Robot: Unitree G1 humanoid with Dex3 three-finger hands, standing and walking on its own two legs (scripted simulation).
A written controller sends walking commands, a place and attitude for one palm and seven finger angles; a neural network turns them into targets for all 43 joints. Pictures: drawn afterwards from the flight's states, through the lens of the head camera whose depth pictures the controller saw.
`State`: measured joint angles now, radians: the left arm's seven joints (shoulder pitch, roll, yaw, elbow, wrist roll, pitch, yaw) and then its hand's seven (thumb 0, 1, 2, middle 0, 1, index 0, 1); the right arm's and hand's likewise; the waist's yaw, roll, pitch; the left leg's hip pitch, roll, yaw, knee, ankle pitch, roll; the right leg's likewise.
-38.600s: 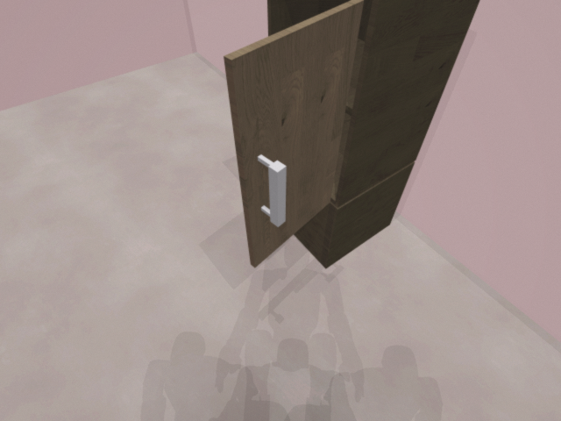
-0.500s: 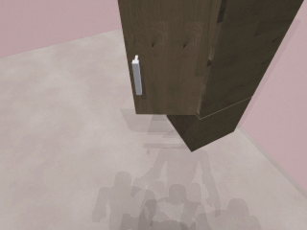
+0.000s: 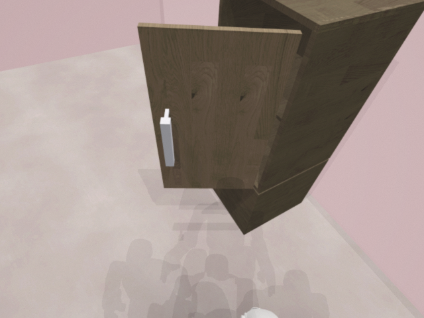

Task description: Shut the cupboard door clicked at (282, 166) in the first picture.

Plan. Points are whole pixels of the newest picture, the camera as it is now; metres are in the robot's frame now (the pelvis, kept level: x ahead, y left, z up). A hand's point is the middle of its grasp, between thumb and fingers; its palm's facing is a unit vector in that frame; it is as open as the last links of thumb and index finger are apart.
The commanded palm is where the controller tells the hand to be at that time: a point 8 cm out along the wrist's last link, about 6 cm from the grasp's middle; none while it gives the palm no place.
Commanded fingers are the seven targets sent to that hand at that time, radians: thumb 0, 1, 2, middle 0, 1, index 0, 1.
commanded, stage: take the last steps up to it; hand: left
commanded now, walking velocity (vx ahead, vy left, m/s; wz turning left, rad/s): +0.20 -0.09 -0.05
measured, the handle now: (168, 138) +0.57 +0.15 -0.05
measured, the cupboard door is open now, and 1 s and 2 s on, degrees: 62 62 62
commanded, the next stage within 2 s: come to a stop and stand still in 0.12 s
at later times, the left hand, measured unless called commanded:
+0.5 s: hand (162, 306) +0.18 +0.11 -0.18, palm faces +0.06 -0.98 -0.21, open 7.3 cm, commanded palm none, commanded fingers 0.00 0.90 0.90 -0.20 -0.30 -0.20 -0.30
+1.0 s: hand out of the picture +0.11 +0.18 -0.18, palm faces +0.00 -0.98 -0.21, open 7.4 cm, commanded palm none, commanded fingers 0.00 0.90 0.90 -0.20 -0.30 -0.20 -0.30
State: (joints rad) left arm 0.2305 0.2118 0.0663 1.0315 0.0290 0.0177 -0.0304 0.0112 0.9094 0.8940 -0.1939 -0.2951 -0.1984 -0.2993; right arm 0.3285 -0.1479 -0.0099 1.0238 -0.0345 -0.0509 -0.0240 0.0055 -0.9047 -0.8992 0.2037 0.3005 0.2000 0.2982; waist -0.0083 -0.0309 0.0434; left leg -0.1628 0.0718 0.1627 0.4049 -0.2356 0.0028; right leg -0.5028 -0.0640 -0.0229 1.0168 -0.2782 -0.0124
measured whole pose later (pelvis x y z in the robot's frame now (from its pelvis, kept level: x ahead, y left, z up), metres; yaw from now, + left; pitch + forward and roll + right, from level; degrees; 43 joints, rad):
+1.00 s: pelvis +0.08 -0.02 +0.00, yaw -1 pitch +0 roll -3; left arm 0.24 0.24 0.06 1.04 0.03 0.08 0.01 0.01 0.91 0.89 -0.19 -0.30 -0.20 -0.30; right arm 0.20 -0.16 -0.02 1.00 -0.03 0.01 -0.04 0.00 -0.92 -0.90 0.21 0.30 0.20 0.30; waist -0.01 -0.02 0.04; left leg -0.29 0.04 0.07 0.42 -0.14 0.05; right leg -0.29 -0.01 0.03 0.83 -0.46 0.02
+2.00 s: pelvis +0.06 -0.04 -0.01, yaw +0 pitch -1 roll +0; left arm 0.29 0.17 -0.01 1.07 0.02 -0.01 0.04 0.01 0.91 0.89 -0.20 -0.30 -0.20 -0.30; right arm 0.26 -0.19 0.00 1.04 -0.01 -0.01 -0.02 0.01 -0.93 -0.90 0.20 0.30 0.20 0.30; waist 0.00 0.03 0.03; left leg -0.27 0.00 0.08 0.56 -0.28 0.03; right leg -0.15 -0.04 0.00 0.53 -0.36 0.04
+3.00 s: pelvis +0.15 -0.09 -0.02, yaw +4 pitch +1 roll +1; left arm 0.19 0.16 0.01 1.02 0.02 -0.04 0.04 0.00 0.93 0.89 -0.20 -0.30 -0.20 -0.30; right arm 0.29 -0.15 -0.02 1.11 0.00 0.01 -0.04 0.01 -0.91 -0.90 0.20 0.30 0.20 0.30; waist -0.01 0.01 0.06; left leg -0.29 0.03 0.03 0.79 -0.54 -0.02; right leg -0.30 -0.05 -0.12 0.63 -0.34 -0.04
